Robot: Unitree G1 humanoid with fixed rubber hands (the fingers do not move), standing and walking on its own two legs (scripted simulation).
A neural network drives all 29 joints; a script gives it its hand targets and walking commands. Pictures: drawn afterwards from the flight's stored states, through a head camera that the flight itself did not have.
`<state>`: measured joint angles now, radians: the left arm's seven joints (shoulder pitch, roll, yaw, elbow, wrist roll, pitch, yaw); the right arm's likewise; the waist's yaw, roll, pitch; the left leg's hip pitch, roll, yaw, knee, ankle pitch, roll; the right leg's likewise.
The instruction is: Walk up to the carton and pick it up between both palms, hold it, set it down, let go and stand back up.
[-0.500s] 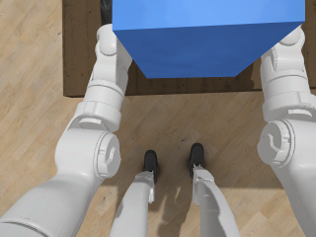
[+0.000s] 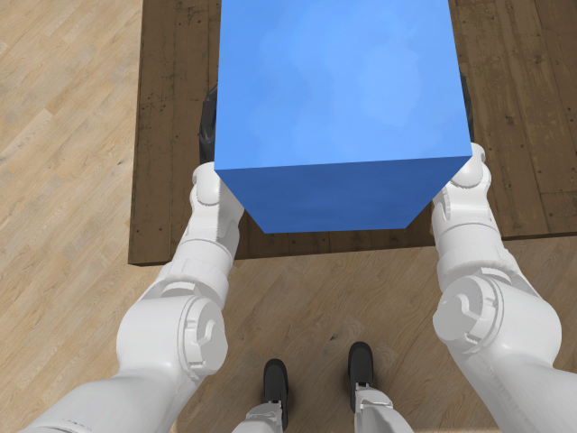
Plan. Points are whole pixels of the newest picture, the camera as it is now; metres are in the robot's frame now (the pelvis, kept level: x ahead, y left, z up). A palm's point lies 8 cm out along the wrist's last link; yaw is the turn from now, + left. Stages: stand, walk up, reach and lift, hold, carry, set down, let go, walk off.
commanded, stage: reach and lift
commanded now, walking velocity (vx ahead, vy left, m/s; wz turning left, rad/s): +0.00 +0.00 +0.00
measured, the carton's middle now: (331, 129) +0.48 -0.06 +0.00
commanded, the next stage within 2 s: none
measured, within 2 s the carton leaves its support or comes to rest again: leaves its support in 1.40 s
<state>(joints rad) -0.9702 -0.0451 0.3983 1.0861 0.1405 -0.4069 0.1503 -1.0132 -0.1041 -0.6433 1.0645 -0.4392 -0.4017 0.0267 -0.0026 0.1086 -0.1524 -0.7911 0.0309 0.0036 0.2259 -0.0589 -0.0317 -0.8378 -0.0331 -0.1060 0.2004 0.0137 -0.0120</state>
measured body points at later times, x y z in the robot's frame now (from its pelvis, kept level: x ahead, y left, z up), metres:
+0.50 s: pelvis +0.03 +0.00 +0.00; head +0.21 -0.03 +0.41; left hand +0.49 +0.09 -0.02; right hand +0.49 -0.21 -0.02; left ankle -0.02 +0.14 -0.73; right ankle +0.01 -0.11 -0.73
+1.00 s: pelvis +0.02 +0.00 +0.00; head +0.19 -0.02 +0.41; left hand +0.49 +0.09 -0.02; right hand +0.47 -0.21 -0.02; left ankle -0.02 +0.14 -0.73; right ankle +0.01 -0.11 -0.73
